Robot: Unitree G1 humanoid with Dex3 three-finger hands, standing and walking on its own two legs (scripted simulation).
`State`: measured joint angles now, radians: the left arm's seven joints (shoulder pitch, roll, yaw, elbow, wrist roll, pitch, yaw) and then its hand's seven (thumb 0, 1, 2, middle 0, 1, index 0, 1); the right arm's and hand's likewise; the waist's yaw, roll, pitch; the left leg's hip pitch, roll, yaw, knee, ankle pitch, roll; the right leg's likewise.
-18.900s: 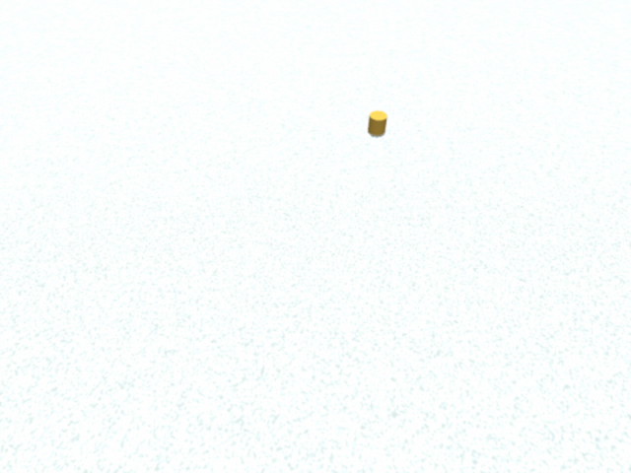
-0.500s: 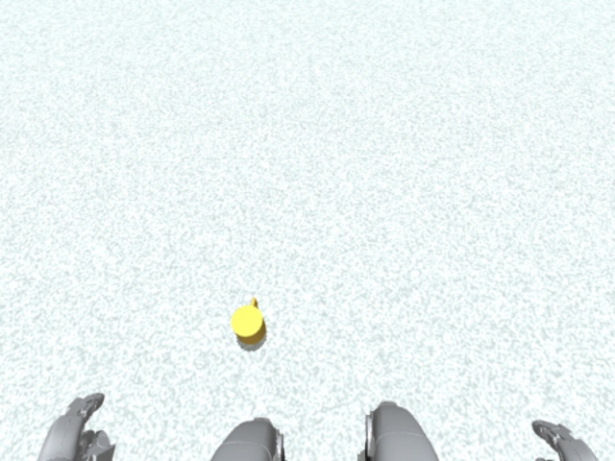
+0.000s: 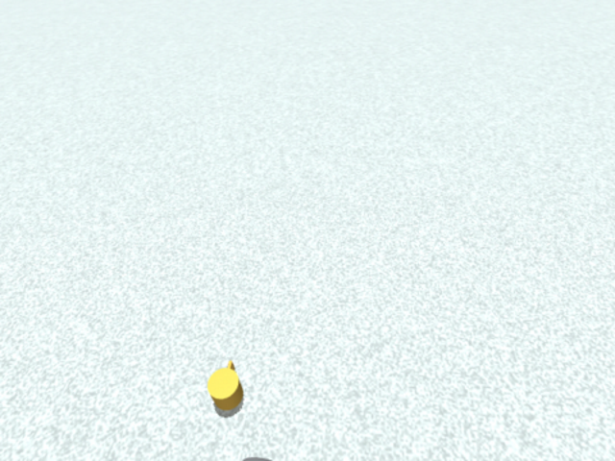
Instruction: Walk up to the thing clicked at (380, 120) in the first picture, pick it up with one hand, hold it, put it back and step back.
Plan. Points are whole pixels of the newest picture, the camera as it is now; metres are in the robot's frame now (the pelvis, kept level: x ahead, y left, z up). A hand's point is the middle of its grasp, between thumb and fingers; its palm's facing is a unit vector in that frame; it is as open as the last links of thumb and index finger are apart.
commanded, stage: walk up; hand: left
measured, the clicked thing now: (227, 383) +0.52 +0.29 -0.71
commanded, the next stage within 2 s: none
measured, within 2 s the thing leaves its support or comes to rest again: neither
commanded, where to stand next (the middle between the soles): +0.11 +0.04 m, yaw +1 degrees
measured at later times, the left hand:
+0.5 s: hand out of the picture +0.03 +0.31 -0.14, palm faces +0.09 -0.91 -0.42, open 7.4 cm
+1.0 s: hand out of the picture +0.09 +0.32 -0.13, palm faces +0.04 -0.87 -0.49, open 7.3 cm
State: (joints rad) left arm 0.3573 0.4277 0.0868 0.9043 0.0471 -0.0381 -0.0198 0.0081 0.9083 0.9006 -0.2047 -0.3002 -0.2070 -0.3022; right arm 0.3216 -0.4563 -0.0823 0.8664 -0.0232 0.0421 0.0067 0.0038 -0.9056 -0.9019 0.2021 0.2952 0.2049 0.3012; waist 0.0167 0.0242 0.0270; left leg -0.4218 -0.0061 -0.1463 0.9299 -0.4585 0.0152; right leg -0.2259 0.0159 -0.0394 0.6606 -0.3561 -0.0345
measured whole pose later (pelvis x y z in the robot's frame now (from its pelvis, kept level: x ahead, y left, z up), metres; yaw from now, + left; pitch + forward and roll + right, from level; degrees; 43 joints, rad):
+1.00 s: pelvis +0.02 +0.03 -0.01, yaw +5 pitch -3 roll +3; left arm 0.16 0.39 0.04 0.81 0.02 0.01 0.02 0.01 0.91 0.90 -0.20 -0.30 -0.21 -0.30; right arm 0.12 -0.39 -0.04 0.80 0.03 0.07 -0.02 0.00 -0.91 -0.90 0.20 0.29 0.20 0.30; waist 0.02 0.04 0.25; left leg -0.45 -0.10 -0.06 1.14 -0.60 0.02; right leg -0.46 -0.03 -0.02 0.72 -0.20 -0.05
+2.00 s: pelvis +0.00 +0.08 -0.04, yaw +3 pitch -4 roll +1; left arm 0.21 0.49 0.07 0.85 0.03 0.03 0.07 0.01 0.91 0.90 -0.20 -0.30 -0.21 -0.30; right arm 0.19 -0.39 -0.06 0.83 -0.01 0.02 0.01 0.00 -0.91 -0.90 0.20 0.29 0.20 0.30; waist 0.03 -0.02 0.18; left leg -0.45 0.04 -0.04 0.95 -0.45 -0.06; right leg -0.59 -0.04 0.17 1.13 -0.51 -0.02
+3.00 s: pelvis +0.03 +0.05 -0.02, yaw +4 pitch -2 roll +1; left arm 0.15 0.41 0.03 0.83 -0.03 0.01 0.06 0.01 0.91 0.90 -0.20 -0.30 -0.20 -0.30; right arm 0.09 -0.37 -0.03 0.80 0.02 0.01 -0.01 0.00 -0.91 -0.90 0.21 0.30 0.21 0.30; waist 0.03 0.00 0.24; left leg -0.43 -0.01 -0.06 0.78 -0.32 -0.02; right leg -0.52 0.00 0.09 1.27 -0.58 -0.02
